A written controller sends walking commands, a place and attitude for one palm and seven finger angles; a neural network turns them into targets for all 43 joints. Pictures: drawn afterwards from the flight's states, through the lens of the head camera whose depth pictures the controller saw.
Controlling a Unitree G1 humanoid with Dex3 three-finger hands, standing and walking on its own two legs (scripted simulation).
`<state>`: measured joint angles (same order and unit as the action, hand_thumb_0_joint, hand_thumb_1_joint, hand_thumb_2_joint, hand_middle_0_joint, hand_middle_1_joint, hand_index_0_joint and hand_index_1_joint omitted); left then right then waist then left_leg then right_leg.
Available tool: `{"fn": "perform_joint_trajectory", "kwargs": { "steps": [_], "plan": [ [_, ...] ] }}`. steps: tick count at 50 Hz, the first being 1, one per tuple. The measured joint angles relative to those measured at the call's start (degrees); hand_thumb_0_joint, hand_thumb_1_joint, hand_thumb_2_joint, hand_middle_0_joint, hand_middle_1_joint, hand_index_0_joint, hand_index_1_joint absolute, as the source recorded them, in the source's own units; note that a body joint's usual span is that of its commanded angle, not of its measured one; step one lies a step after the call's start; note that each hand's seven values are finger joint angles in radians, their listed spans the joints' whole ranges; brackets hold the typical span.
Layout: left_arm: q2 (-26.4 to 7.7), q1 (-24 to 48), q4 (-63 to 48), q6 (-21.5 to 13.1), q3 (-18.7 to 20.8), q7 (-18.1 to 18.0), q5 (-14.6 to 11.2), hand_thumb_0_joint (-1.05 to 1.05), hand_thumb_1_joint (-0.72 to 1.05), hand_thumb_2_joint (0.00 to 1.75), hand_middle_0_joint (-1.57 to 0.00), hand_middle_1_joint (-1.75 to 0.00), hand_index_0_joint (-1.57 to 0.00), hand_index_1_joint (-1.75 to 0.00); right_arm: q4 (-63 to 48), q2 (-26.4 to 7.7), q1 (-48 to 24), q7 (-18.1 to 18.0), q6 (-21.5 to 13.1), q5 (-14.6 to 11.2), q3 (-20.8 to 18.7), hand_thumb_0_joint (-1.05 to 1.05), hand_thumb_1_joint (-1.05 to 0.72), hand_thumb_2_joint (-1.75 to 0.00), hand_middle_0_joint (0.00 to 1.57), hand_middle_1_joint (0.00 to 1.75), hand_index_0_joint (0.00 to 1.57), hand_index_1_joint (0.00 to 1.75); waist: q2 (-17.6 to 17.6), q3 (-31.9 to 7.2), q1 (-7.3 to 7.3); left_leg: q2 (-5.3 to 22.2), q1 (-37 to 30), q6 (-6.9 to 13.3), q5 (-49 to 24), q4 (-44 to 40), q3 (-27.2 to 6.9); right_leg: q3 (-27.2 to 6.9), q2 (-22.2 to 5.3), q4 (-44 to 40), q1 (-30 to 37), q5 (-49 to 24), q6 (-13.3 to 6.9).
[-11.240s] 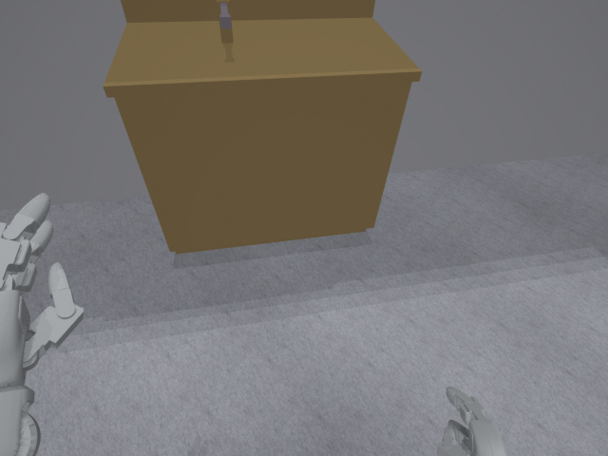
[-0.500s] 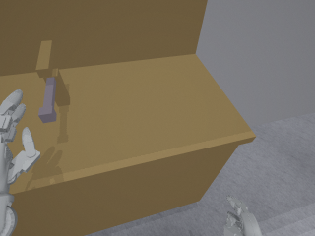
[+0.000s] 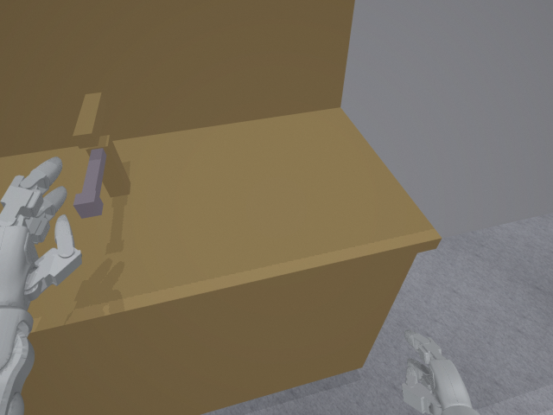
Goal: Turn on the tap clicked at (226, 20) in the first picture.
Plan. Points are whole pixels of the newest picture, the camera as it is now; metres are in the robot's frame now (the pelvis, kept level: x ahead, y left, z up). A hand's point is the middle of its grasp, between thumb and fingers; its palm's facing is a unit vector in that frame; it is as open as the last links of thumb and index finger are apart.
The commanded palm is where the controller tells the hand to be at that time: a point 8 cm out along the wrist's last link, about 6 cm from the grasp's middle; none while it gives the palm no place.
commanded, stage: turn the palm inward beside the body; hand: left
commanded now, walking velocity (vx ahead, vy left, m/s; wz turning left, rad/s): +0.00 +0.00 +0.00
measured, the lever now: (88, 204) +0.35 +0.32 +0.13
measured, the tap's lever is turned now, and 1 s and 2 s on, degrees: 0 0 0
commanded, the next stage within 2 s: reach beside the lever's end, fingers flat in 1.96 s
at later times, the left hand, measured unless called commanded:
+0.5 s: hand (94, 271) +0.22 +0.22 +0.18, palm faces +0.47 -0.83 -0.31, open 7.4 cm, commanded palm +0.15 +0.26 +0.19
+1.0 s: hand (82, 291) +0.19 +0.22 +0.18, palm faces +0.49 -0.85 -0.21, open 7.4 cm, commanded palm +0.13 +0.26 +0.19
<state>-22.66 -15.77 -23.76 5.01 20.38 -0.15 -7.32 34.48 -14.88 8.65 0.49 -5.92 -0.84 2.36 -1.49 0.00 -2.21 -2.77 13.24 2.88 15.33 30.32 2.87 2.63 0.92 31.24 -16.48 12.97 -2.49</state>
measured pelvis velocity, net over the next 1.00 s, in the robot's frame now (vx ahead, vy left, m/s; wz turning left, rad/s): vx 0.01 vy -0.03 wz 0.05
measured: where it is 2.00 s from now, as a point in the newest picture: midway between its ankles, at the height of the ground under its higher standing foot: outside the picture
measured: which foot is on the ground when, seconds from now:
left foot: down 0.00-1.00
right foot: down 0.00-1.00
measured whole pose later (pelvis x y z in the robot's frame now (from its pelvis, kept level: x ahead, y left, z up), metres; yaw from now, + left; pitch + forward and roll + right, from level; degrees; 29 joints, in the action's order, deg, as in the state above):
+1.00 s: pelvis +0.01 -0.03 -0.01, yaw +3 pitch -3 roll +0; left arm -18.4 -22.0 -30.7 11.4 18.3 -6.6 -13.9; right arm 38.4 -13.2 8.5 -6.0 -12.5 -3.8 3.4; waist -3.6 -2.7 -5.1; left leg -1.1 15.0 0.3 18.7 36.2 -1.0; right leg 6.6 2.3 35.2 -16.4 16.7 -4.9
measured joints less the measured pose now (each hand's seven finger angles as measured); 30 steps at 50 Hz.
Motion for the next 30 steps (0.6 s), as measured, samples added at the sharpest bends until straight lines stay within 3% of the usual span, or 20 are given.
{"fn": "perform_joint_trajectory", "kwargs": {
  "steps": [4,8,13,17,23,30],
  "plan": [
    [0.6,-5.2,-1.6,-4.1,-2.2,-2.3,-0.9,0.01,0.89,0.9,-0.21,-0.3,-0.2,-0.3,-0.1,0.9,-1.3,-1.3,-0.4,0.2,-0.4,0.02,-0.9,-0.9,0.21,0.3,0.2,0.3,0.8,-0.4,-0.62,0.5,2.3,-0.7,1.2,3.2,-0.4,0.5,0.3,3.5,-2.4,1.5,-0.8],
    [0.5,-2.2,1.2,-6.6,-0.2,-6.1,-0.4,0.01,0.89,0.9,-0.22,-0.3,-0.21,-0.3,1.4,1.1,-1.4,-2.7,-0.6,0.0,-0.3,0.02,-0.9,-0.9,0.2,0.3,0.2,0.3,1.0,-0.4,-2.15,1.2,3.9,-1.8,2.1,6.0,-2.1,2.4,0.8,5.1,-3.0,2.5,-1.7],
    [0.3,3.5,5.4,-2.6,0.9,-5.6,-0.5,0.01,0.89,0.9,-0.21,-0.3,-0.2,-0.3,3.5,0.7,-1.6,-4.6,-0.2,-0.8,0.5,0.02,-0.9,-0.9,0.2,0.3,0.2,0.3,-0.5,-0.2,-3.02,1.9,4.5,-2.7,2.7,7.8,-4.3,4.6,1.5,5.3,-2.3,3.1,-2.3],
    [-0.4,3.9,5.3,0.5,-0.4,-3.8,-1.5,0.01,0.89,0.9,-0.21,-0.3,-0.2,-0.3,4.3,1.1,-2.2,-5.6,-0.4,-1.4,0.3,0.02,-0.9,-0.9,0.2,0.3,0.2,0.3,-1.6,-0.2,-2.59,2.6,4.4,-3.5,3.0,8.2,-4.7,4.9,2.2,5.1,-2.1,3.3,-2.3],
    [-0.6,-0.5,1.0,0.8,0.4,-3.9,-4.3,0.01,0.89,0.9,-0.21,-0.3,-0.2,-0.3,4.6,1.7,-1.8,-5.7,-0.8,-1.8,-0.5,0.02,-0.9,-0.9,0.2,0.3,0.2,0.3,-1.6,-1.1,-1.41,3.2,4.3,-4.3,3.8,7.9,-4.3,4.4,2.8,5.2,-2.4,3.9,-2.6],
    [0.9,-5.7,-2.5,1.1,2.4,-4.4,-5.7,0.01,0.89,0.9,-0.21,-0.3,-0.21,-0.3,4.8,0.0,0.3,-5.7,-1.9,-2.2,-1.4,0.02,-0.9,-0.9,0.2,0.3,0.2,0.3,-1.6,-2.5,-1.79,2.7,4.2,-3.9,4.6,7.3,-3.9,4.0,2.4,5.6,-2.7,4.9,-3.3]
  ]
}}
